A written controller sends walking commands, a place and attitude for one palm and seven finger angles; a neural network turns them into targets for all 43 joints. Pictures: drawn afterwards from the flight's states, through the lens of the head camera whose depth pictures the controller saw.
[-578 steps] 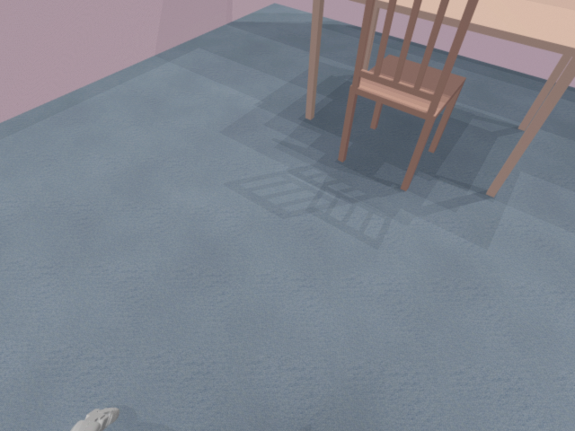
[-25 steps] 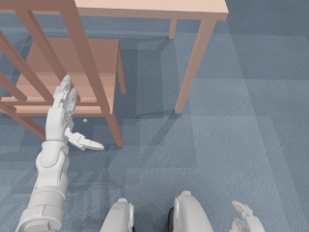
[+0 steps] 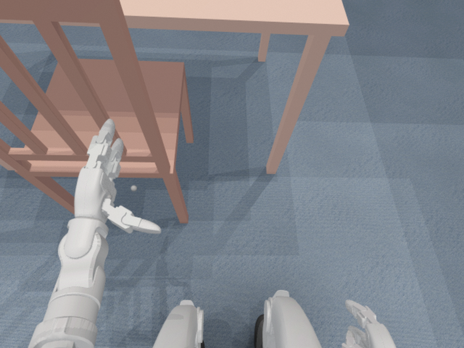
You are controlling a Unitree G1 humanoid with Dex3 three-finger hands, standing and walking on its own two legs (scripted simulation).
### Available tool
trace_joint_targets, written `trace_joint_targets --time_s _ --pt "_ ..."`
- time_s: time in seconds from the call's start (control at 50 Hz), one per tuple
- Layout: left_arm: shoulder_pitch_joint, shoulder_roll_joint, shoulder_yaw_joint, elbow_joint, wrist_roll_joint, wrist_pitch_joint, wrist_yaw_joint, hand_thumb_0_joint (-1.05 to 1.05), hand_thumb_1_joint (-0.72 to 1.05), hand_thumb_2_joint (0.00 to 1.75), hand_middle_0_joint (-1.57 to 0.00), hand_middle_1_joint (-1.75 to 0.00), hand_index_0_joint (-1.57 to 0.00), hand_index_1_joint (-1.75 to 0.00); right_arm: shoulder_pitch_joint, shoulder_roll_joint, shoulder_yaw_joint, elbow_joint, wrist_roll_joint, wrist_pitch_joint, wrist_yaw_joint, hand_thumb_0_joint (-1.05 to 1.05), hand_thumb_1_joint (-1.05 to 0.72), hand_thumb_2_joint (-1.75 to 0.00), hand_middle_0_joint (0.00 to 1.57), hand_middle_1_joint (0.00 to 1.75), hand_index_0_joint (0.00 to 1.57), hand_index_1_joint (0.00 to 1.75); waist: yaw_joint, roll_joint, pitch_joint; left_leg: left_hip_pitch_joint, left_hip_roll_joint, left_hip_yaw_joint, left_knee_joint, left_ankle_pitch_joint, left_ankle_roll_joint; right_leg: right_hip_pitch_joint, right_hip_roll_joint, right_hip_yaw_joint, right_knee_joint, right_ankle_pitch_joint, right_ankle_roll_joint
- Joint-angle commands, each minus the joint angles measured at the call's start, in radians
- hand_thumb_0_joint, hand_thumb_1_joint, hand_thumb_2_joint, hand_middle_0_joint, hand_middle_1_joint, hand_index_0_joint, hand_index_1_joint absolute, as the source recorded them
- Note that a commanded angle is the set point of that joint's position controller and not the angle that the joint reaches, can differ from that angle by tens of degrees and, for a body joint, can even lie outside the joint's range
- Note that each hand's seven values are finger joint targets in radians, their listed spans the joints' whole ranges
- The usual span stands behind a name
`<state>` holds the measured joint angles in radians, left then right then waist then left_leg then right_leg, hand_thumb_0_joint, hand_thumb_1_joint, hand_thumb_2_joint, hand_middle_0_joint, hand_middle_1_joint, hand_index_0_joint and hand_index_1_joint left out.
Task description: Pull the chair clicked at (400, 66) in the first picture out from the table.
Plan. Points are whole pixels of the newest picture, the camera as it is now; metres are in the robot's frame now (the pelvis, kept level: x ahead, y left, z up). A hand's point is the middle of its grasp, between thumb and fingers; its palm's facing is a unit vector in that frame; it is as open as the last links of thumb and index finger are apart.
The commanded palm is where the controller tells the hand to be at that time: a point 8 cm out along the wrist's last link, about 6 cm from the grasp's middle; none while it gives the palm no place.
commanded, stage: aim the fingers beside a spindle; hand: left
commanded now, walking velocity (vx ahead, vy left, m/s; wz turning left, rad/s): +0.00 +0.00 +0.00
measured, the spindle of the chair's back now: (42, 103) +0.53 +0.36 +0.03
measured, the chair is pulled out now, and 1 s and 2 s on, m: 0.00 0.00 0.00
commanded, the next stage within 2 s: push the fingers through the gap in 0.16 s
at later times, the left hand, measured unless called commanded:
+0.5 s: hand (132, 176) +0.39 +0.18 +0.01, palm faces +0.01 -1.00 -0.03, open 17.0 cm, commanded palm +0.37 +0.23 +0.02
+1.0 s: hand (141, 150) +0.45 +0.18 +0.01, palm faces +0.01 -1.00 -0.03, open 16.9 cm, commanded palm +0.42 +0.22 +0.02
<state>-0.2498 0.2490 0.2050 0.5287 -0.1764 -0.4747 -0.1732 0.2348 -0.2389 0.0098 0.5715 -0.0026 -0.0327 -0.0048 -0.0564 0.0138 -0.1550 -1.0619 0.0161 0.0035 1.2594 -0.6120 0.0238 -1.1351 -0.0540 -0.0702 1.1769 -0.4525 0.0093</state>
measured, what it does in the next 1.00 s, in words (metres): stands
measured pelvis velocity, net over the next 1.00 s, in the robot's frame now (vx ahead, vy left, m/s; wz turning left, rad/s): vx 0.00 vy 0.00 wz -0.01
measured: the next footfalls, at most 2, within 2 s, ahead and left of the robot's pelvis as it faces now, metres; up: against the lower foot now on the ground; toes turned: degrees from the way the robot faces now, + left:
none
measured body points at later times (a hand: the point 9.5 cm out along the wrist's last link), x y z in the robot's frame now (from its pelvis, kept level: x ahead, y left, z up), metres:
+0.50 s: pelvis -0.01 +0.00 -0.01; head +0.13 +0.02 +0.42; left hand +0.39 +0.24 +0.01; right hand +0.12 -0.26 -0.12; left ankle -0.01 +0.10 -0.63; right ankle +0.05 -0.13 -0.63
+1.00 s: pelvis +0.00 +0.00 -0.01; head +0.14 +0.02 +0.42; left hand +0.44 +0.23 +0.01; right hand +0.07 -0.26 -0.12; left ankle -0.01 +0.10 -0.63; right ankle +0.05 -0.13 -0.63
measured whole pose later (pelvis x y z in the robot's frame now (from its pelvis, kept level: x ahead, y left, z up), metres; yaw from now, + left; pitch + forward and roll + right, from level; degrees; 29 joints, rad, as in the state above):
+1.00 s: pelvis +0.00 +0.00 -0.01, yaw -1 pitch +26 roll -3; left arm -0.57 0.34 0.31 0.85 -0.13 -0.47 -0.17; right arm 0.28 -0.25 0.02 0.61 -0.02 0.00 0.00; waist -0.12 0.02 -0.14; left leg -1.12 0.02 0.01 1.28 -0.61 0.03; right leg -1.19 -0.05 -0.07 1.18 -0.44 0.01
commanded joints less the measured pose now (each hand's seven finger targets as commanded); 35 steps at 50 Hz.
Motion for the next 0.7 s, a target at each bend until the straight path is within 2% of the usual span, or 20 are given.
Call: trace_joint_targets --time_s 0.0,0.04,0.06,0.1,0.14,0.24,0.26,0.32,0.34,0.36,0.42,0.44,0.48,0.52,0.54,0.58,0.62,0.64,0.66,0.68 --pt "-0.262 0.144 0.049 -0.161 -0.006 -0.06 -0.012 0.0 -0.5 0.3 -0.06 -0.08 -0.06 -0.08 0.061 -0.162 -0.062 -0.093 0.007 -0.038 -0.022 0.0 -0.9 -0.9 0.2 0.3 0.2 0.3 -0.027 0.008 -0.39 0.145 -0.014 -0.038 -0.173 0.377 -0.024 0.32 0.044 0.028 -0.094 0.23 -0.032" --pt "-0.31 0.166 0.061 -0.172 0.002 -0.069 -0.005 0.0 -0.5 0.3 -0.06 -0.08 -0.06 -0.08 0.057 -0.16 -0.058 -0.093 0.004 -0.038 -0.025 0.0 -0.9 -0.9 0.2 0.3 0.2 0.3 -0.021 0.041 -0.401 0.151 -0.017 -0.04 -0.173 0.372 -0.025 0.31 0.043 0.029 -0.085 0.219 -0.035" --pt "-0.298 0.146 0.053 -0.173 -0.002 -0.069 -0.003 0.0 -0.5 0.3 -0.06 -0.08 -0.06 -0.08 0.054 -0.154 -0.058 -0.096 0.003 -0.04 -0.023 0.0 -0.9 -0.9 0.2 0.3 0.2 0.3 -0.019 0.05 -0.409 0.161 -0.019 -0.038 -0.173 0.384 -0.026 0.316 0.043 0.029 -0.085 0.227 -0.034" --pt "-0.271 0.182 0.088 -0.195 -0.003 -0.077 0.002 0.0 -0.5 0.3 -0.06 -0.08 -0.06 -0.08 0.051 -0.154 -0.059 -0.102 0.002 -0.04 -0.023 0.0 -0.9 -0.9 0.2 0.3 0.2 0.3 0.0 0.066 -0.451 0.176 -0.019 -0.034 -0.173 0.413 -0.029 0.343 0.043 0.034 -0.081 0.252 -0.036" --pt "-0.273 0.192 0.091 -0.223 -0.004 -0.08 0.001 0.0 -0.5 0.3 -0.06 -0.08 -0.06 -0.08 0.051 -0.151 -0.057 -0.107 0.0 -0.04 -0.021 0.0 -0.9 -0.9 0.2 0.3 0.2 0.3 0.004 0.082 -0.487 0.192 -0.019 -0.033 -0.17 0.443 -0.029 0.361 0.043 0.036 -0.076 0.277 -0.035" --pt "-0.244 0.159 0.065 -0.157 -0.008 -0.048 -0.013 0.0 -0.5 0.3 -0.06 -0.08 -0.06 -0.08 0.054 -0.154 -0.055 -0.105 0.007 -0.035 -0.02 0.0 -0.9 -0.9 0.2 0.3 0.2 0.3 -0.017 0.039 -0.414 0.148 -0.016 -0.029 -0.177 0.394 -0.024 0.35 0.046 0.032 -0.093 0.252 -0.031" --pt "-0.273 0.162 0.065 -0.152 -0.012 -0.044 -0.015 0.0 -0.5 0.3 -0.06 -0.08 -0.06 -0.08 0.055 -0.158 -0.055 -0.101 0.008 -0.034 -0.022 0.0 -0.9 -0.9 0.2 0.3 0.2 0.3 -0.026 0.014 -0.405 0.132 -0.016 -0.032 -0.177 0.372 -0.022 0.349 0.046 0.032 -0.096 0.238 -0.029" --pt "-0.35 0.176 0.074 -0.113 -0.015 -0.038 -0.022 0.0 -0.5 0.3 -0.06 -0.08 -0.06 -0.08 0.064 -0.163 -0.053 -0.091 0.009 -0.037 -0.031 0.0 -0.9 -0.9 0.2 0.3 0.2 0.3 -0.043 0.0 -0.388 0.101 -0.019 -0.033 -0.166 0.321 -0.015 0.336 0.046 0.039 -0.103 0.202 -0.028" --pt "-0.376 0.203 0.094 -0.114 -0.01 -0.044 -0.025 0.0 -0.5 0.3 -0.06 -0.08 -0.06 -0.08 0.067 -0.166 -0.054 -0.086 0.008 -0.037 -0.033 0.0 -0.9 -0.9 0.2 0.3 0.2 0.3 -0.039 0.013 -0.406 0.111 -0.02 -0.031 -0.166 0.325 -0.016 0.335 0.045 0.041 -0.103 0.203 -0.028" --pt "-0.375 0.2 0.092 -0.101 -0.01 -0.047 -0.028 0.0 -0.5 0.3 -0.06 -0.08 -0.06 -0.08 0.068 -0.164 -0.054 -0.085 0.008 -0.038 -0.034 0.0 -0.9 -0.9 0.2 0.3 0.2 0.3 -0.037 0.017 -0.413 0.113 -0.021 -0.029 -0.165 0.329 -0.016 0.34 0.044 0.045 -0.102 0.206 -0.028" --pt "-0.459 0.208 0.079 -0.137 -0.008 -0.07 -0.033 0.0 -0.5 0.3 -0.06 -0.08 -0.06 -0.08 0.075 -0.163 -0.052 -0.076 0.002 -0.045 -0.034 0.0 -0.9 -0.9 0.2 0.3 0.2 0.3 -0.04 0.094 -0.45 0.168 -0.018 -0.039 -0.16 0.379 -0.023 0.31 0.046 0.037 -0.085 0.224 -0.035" --pt "-0.449 0.225 0.099 -0.135 -0.006 -0.074 -0.032 0.0 -0.5 0.3 -0.06 -0.08 -0.06 -0.08 0.082 -0.165 -0.054 -0.073 -0.001 -0.044 -0.032 0.0 -0.9 -0.9 0.2 0.3 0.2 0.3 -0.032 0.093 -0.48 0.19 -0.017 -0.04 -0.159 0.409 -0.025 0.32 0.047 0.036 -0.084 0.242 -0.034" --pt "-0.432 0.215 0.091 -0.101 -0.005 -0.072 -0.033 0.0 -0.5 0.3 -0.06 -0.08 -0.06 -0.08 0.083 -0.166 -0.054 -0.069 0.0 -0.042 -0.029 0.0 -0.9 -0.9 0.2 0.3 0.2 0.3 -0.035 0.079 -0.472 0.186 -0.014 -0.042 -0.159 0.423 -0.028 0.315 0.047 0.032 -0.082 0.25 -0.033" --pt "-0.461 0.209 0.085 -0.041 -0.002 -0.058 -0.032 0.0 -0.5 0.3 -0.06 -0.08 -0.06 -0.08 0.092 -0.168 -0.051 -0.063 0.0 -0.038 -0.028 0.0 -0.9 -0.9 0.2 0.3 0.2 0.3 -0.05 0.059 -0.44 0.152 -0.016 -0.044 -0.157 0.391 -0.023 0.301 0.049 0.03 -0.083 0.228 -0.032" --pt "-0.472 0.235 0.108 -0.011 0.006 -0.051 -0.028 0.0 -0.5 0.3 -0.06 -0.08 -0.06 -0.08 0.094 -0.171 -0.051 -0.058 0.001 -0.033 -0.029 0.0 -0.9 -0.9 0.2 0.3 0.2 0.3 -0.05 0.05 -0.423 0.139 -0.014 -0.043 -0.16 0.375 -0.024 0.296 0.048 0.03 -0.086 0.216 -0.031" --pt "-0.5 0.23 0.107 0.038 0.009 -0.036 -0.022 0.0 -0.5 0.3 -0.06 -0.08 -0.06 -0.08 0.099 -0.171 -0.049 -0.059 0.002 -0.027 -0.029 0.0 -0.9 -0.9 0.2 0.3 0.2 0.3 -0.057 0.037 -0.402 0.107 -0.018 -0.037 -0.161 0.345 -0.019 0.301 0.047 0.035 -0.093 0.206 -0.029" --pt "-0.525 0.28 0.146 0.039 0.01 -0.038 -0.02 0.0 -0.5 0.3 -0.06 -0.08 -0.06 -0.08 0.106 -0.176 -0.047 -0.063 -0.001 -0.023 -0.03 0.0 -0.9 -0.9 0.2 0.3 0.2 0.3 -0.044 0.054 -0.423 0.107 -0.02 -0.039 -0.162 0.352 -0.019 0.313 0.048 0.036 -0.087 0.207 -0.033" --pt "-0.535 0.283 0.146 0.005 0.017 -0.045 -0.02 0.0 -0.5 0.3 -0.06 -0.08 -0.06 -0.08 0.11 -0.174 -0.048 -0.068 -0.002 -0.021 -0.027 0.0 -0.9 -0.9 0.2 0.3 0.2 0.3 -0.036 0.079 -0.479 0.144 -0.019 -0.037 -0.163 0.391 -0.022 0.325 0.048 0.037 -0.081 0.236 -0.033" --pt "-0.519 0.256 0.133 0.013 0.012 -0.045 -0.018 0.0 -0.5 0.3 -0.06 -0.08 -0.06 -0.08 0.114 -0.17 -0.049 -0.07 -0.003 -0.02 -0.024 0.0 -0.9 -0.9 0.2 0.3 0.2 0.3 -0.037 0.083 -0.493 0.166 -0.018 -0.039 -0.165 0.422 -0.025 0.328 0.048 0.034 -0.082 0.258 -0.033" --pt "-0.549 0.272 0.139 -0.023 0.011 -0.058 -0.015 0.0 -0.5 0.3 -0.06 -0.08 -0.06 -0.08 0.115 -0.171 -0.05 -0.068 -0.005 -0.019 -0.023 0.0 -0.9 -0.9 0.2 0.3 0.2 0.3 -0.038 0.098 -0.522 0.184 -0.014 -0.038 -0.157 0.454 -0.027 0.334 0.048 0.036 -0.076 0.283 -0.032"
